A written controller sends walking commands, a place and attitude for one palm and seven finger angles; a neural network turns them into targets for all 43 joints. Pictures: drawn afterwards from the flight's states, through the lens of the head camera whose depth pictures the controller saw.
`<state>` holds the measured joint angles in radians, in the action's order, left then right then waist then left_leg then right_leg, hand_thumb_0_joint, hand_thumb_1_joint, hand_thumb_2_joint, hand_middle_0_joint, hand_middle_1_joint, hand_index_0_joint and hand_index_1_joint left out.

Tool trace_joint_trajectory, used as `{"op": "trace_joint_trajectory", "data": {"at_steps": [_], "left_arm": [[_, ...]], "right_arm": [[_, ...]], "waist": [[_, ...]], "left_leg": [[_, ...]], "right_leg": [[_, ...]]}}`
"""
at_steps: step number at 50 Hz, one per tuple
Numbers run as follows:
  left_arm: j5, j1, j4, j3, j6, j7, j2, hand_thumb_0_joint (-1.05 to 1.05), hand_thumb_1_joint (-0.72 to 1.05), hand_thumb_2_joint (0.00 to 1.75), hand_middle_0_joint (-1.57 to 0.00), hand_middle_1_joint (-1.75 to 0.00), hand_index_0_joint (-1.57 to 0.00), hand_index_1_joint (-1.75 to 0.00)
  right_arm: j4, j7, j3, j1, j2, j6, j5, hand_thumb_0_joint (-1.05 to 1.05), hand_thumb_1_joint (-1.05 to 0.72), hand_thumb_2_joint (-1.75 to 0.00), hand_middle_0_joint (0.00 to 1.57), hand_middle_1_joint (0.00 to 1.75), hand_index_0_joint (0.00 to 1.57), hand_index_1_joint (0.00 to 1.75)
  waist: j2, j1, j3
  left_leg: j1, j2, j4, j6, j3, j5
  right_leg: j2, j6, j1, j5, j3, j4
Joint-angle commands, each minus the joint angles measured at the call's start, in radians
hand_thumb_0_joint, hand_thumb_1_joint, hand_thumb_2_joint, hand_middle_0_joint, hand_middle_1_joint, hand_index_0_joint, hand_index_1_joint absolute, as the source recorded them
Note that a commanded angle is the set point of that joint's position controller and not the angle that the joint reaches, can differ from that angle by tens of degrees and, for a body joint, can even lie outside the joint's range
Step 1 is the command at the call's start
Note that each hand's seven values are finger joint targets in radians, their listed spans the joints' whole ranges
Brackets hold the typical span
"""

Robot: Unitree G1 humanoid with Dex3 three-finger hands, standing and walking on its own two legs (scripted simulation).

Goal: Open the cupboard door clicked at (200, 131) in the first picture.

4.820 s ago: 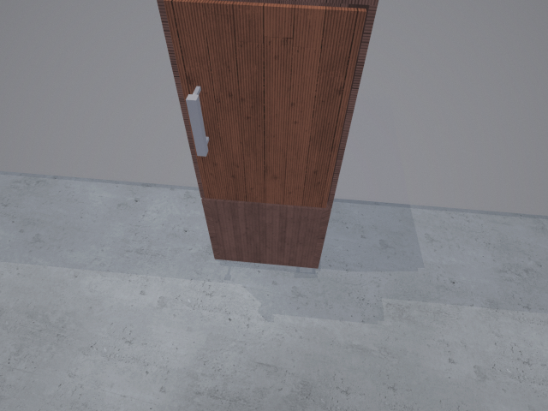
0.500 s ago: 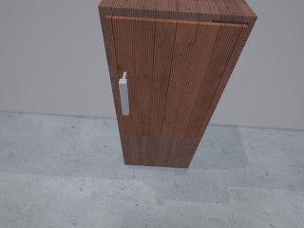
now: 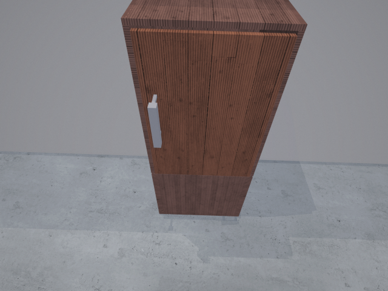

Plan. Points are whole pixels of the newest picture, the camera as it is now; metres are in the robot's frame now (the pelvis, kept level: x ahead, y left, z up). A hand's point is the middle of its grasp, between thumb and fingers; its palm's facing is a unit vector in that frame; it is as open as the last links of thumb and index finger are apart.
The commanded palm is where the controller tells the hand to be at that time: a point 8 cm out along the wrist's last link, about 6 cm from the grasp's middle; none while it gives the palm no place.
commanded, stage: come to a stop and stand still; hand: left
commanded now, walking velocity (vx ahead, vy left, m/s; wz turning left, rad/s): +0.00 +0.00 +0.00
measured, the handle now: (156, 121) +0.60 +0.15 -0.03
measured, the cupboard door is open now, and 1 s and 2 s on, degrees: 0 0 0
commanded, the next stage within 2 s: look again from close up in 0.08 s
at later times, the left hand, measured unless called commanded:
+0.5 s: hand out of the picture +0.02 +0.16 -0.18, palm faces +0.06 -0.98 -0.21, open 7.4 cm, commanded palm none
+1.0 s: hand out of the picture -0.03 +0.18 -0.18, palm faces +0.03 -0.98 -0.19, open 7.4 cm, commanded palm none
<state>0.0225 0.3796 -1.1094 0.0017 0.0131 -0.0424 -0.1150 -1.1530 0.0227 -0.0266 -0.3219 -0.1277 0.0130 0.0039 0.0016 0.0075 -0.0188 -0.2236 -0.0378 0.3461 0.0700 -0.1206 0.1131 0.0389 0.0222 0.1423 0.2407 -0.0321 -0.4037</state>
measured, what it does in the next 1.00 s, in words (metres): stands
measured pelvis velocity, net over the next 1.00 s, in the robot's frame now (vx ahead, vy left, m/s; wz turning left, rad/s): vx -0.01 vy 0.00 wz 0.01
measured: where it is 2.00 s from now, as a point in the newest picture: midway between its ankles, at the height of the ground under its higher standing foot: outside the picture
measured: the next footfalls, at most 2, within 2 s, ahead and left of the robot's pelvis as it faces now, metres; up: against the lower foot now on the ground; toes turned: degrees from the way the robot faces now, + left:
right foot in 1.74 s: +0.17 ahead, -0.20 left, +0.00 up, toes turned -8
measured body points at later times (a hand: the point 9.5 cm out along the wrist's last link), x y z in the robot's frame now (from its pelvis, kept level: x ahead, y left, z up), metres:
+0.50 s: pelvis +0.00 -0.01 -0.01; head -0.01 -0.01 +0.44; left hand +0.02 +0.22 -0.17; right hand +0.05 -0.25 -0.16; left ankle +0.05 +0.07 -0.74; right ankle -0.01 -0.13 -0.74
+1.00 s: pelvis -0.01 +0.00 +0.00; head -0.02 +0.01 +0.45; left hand -0.03 +0.23 -0.17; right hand +0.01 -0.24 -0.15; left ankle +0.05 +0.07 -0.74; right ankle -0.02 -0.13 -0.74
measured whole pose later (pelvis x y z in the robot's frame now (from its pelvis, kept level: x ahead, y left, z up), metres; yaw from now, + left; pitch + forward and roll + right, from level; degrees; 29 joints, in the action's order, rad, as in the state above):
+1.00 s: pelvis -0.01 +0.00 +0.00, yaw +1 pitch -2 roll -1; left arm 0.03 0.37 -1.03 -0.01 0.03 -0.03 -0.18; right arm -1.07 0.01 -0.02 -0.28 -0.17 0.02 0.02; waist 0.01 0.00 0.00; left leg -0.27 -0.02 0.44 0.08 -0.11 0.16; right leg 0.03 0.00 0.17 0.33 -0.05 -0.49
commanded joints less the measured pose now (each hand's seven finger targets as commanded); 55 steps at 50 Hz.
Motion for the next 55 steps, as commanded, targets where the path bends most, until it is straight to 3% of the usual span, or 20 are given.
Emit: {"op": "trace_joint_trajectory", "data": {"at_steps": [1,8,9,10,12,14,15,17,21,24,36,41,43,47,49,53,55], "left_arm": [[0.001,0.112,0.012,-0.014,-0.018,-0.007,-0.067,0.00,0.90,0.90,-0.20,-0.30,-0.20,-0.30],[0.000,0.139,0.000,-0.010,-0.025,-0.008,-0.046,0.00,0.90,0.90,-0.20,-0.30,-0.20,-0.30],[0.019,0.040,0.087,-0.002,-0.049,-0.001,-0.246,0.00,0.90,0.90,-0.20,-0.30,-0.20,-0.30],[0.010,0.033,0.096,-0.030,-0.051,-0.007,-0.182,0.00,0.90,0.90,-0.20,-0.30,-0.20,-0.30],[0.004,0.041,0.092,-0.020,-0.058,-0.010,-0.150,0.00,0.90,0.90,-0.20,-0.30,-0.20,-0.30],[0.002,0.055,0.106,-0.017,-0.046,-0.011,-0.120,0.00,0.90,0.90,-0.20,-0.30,-0.20,-0.30],[0.002,0.038,0.114,-0.020,-0.042,-0.013,-0.119,0.00,0.90,0.90,-0.20,-0.30,-0.20,-0.30],[0.003,0.025,0.134,-0.023,-0.040,-0.013,-0.129,0.00,0.90,0.90,-0.20,-0.30,-0.20,-0.30],[0.001,0.033,0.154,-0.024,-0.038,-0.012,-0.141,0.00,0.90,0.90,-0.20,-0.30,-0.20,-0.30],[0.002,0.022,0.171,-0.027,-0.038,-0.010,-0.165,0.00,0.90,0.90,-0.20,-0.30,-0.20,-0.30],[0.001,-0.037,0.185,-0.030,-0.034,-0.003,-0.195,0.00,0.90,0.90,-0.20,-0.30,-0.20,-0.30],[0.001,-0.025,0.165,-0.026,-0.029,-0.001,-0.188,0.00,0.90,0.90,-0.20,-0.30,-0.20,-0.30],[0.001,0.009,0.136,-0.015,-0.023,0.001,-0.143,0.00,0.90,0.90,-0.20,-0.30,-0.20,-0.30],[0.014,0.065,0.113,-0.022,0.001,0.014,-0.129,0.00,0.90,0.90,-0.20,-0.30,-0.20,-0.30],[0.018,0.097,0.104,-0.026,0.010,0.022,-0.120,0.00,0.90,0.90,-0.20,-0.30,-0.20,-0.30],[0.012,0.165,0.079,-0.035,0.019,0.033,-0.084,0.00,0.90,0.90,-0.20,-0.30,-0.20,-0.30],[0.012,0.190,0.068,-0.042,0.014,0.032,-0.087,0.00,0.90,0.90,-0.20,-0.30,-0.20,-0.30]], "right_arm": [[0.034,0.004,-0.013,-0.050,-0.094,-0.012,0.004,0.00,-0.90,-0.90,0.20,0.30,0.20,0.30],[0.025,0.008,-0.009,-0.067,-0.074,-0.016,0.002,0.00,-0.90,-0.90,0.20,0.30,0.20,0.30],[0.159,-0.013,-0.011,0.003,-0.216,-0.031,0.013,0.00,-0.90,-0.90,0.20,0.30,0.20,0.30],[0.186,-0.002,-0.032,0.028,-0.199,-0.053,0.020,0.00,-0.90,-0.90,0.20,0.30,0.20,0.30],[0.172,0.006,-0.027,-0.005,-0.158,-0.054,0.018,0.00,-0.90,-0.90,0.20,0.30,0.20,0.30],[0.184,0.002,-0.016,-0.032,-0.108,-0.036,0.022,0.00,-0.90,-0.90,0.20,0.30,0.20,0.30],[0.185,0.001,-0.016,-0.038,-0.103,-0.029,0.021,0.00,-0.90,-0.90,0.20,0.30,0.20,0.30],[0.193,-0.001,-0.016,-0.037,-0.109,-0.025,0.018,0.00,-0.90,-0.90,0.20,0.30,0.20,0.30],[0.202,-0.002,-0.013,-0.013,-0.132,-0.034,0.015,0.00,-0.90,-0.90,0.20,0.30,0.20,0.30],[0.211,-0.002,-0.016,0.016,-0.165,-0.041,0.013,0.00,-0.90,-0.90,0.20,0.30,0.20,0.30],[0.197,-0.010,-0.016,0.076,-0.195,-0.038,0.011,0.00,-0.90,-0.90,0.20,0.30,0.20,0.30],[0.175,-0.012,-0.015,0.071,-0.195,-0.033,0.010,0.00,-0.90,-0.90,0.20,0.30,0.20,0.30],[0.152,-0.013,-0.007,0.053,-0.166,-0.025,0.013,0.00,-0.90,-0.90,0.20,0.30,0.20,0.30],[0.140,-0.004,-0.029,0.038,-0.212,-0.007,0.017,0.00,-0.90,-0.90,0.20,0.30,0.20,0.30],[0.142,0.002,-0.039,0.037,-0.231,-0.003,0.017,0.00,-0.90,-0.90,0.20,0.30,0.20,0.30],[0.132,0.010,-0.049,0.029,-0.220,-0.002,0.021,0.00,-0.90,-0.90,0.20,0.30,0.20,0.30],[0.126,0.011,-0.049,0.027,-0.196,-0.002,0.021,0.00,-0.90,-0.90,0.20,0.30,0.20,0.30]], "waist": [[0.006,0.001,-0.074],[0.011,0.002,-0.096],[0.034,0.021,-0.202],[0.030,0.003,-0.046],[0.002,0.020,0.049],[0.048,0.026,0.032],[0.055,0.031,-0.015],[0.033,0.028,-0.056],[-0.018,0.005,-0.056],[-0.018,-0.010,-0.045],[-0.002,-0.007,-0.024],[-0.006,-0.008,-0.033],[-0.019,-0.004,-0.024],[-0.084,-0.009,-0.067],[-0.094,-0.018,-0.084],[-0.077,-0.027,-0.064],[-0.024,-0.033,-0.067]], "left_leg": [[0.009,0.154,-0.128,-0.041,0.198,0.287],[0.004,0.152,-0.104,-0.040,0.189,0.257],[-0.069,0.098,-0.027,-0.064,0.166,0.176],[-0.043,0.133,0.037,-0.044,0.203,0.193],[0.000,0.129,0.089,-0.030,0.198,0.123],[-0.025,0.115,0.135,-0.026,0.176,0.143],[-0.048,0.108,0.147,-0.028,0.163,0.149],[-0.056,0.110,0.139,-0.028,0.155,0.130],[-0.059,0.134,0.100,-0.016,0.175,0.048],[-0.063,0.145,0.081,-0.009,0.184,0.019],[-0.034,0.149,0.013,-0.022,0.190,0.104],[-0.038,0.156,-0.039,-0.025,0.209,0.186],[-0.033,0.167,-0.081,-0.031,0.231,0.314],[-0.092,0.237,-0.187,-0.004,0.311,0.583],[-0.124,0.268,-0.209,0.017,0.338,0.612],[-0.132,0.264,-0.196,0.009,0.285,0.558],[-0.158,0.218,-0.131,-0.019,0.219,0.516]], "right_leg": [[0.050,-0.044,0.131,0.104,0.071,0.091],[0.052,-0.047,0.159,0.103,0.086,0.098],[0.036,-0.059,0.164,0.073,0.028,0.061],[0.071,-0.068,0.165,0.123,0.074,0.017],[0.083,-0.078,0.132,0.066,0.089,0.029],[0.091,-0.082,0.168,0.112,0.107,0.048],[0.096,-0.086,0.196,0.138,0.111,0.052],[0.089,-0.089,0.218,0.125,0.112,0.039],[0.055,-0.076,0.157,-0.015,0.076,-0.018],[0.049,-0.068,0.113,-0.054,0.071,-0.020],[0.063,-0.054,0.085,-0.025,0.073,0.031],[0.061,-0.048,0.084,0.006,0.062,0.044],[0.044,-0.036,0.082,0.077,0.041,0.044],[-0.010,-0.034,0.107,0.173,-0.027,-0.059],[-0.021,-0.040,0.103,0.162,-0.044,-0.107],[-0.031,-0.054,0.045,0.132,-0.061,-0.060],[-0.019,-0.067,0.006,0.139,-0.038,0.023]]}}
